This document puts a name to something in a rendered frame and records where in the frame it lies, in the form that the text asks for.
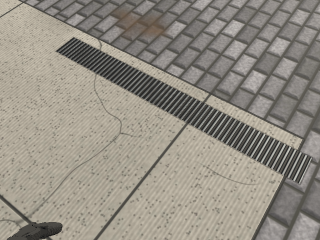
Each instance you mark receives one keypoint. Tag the left robot hand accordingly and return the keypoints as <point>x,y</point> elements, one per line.
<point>37,231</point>

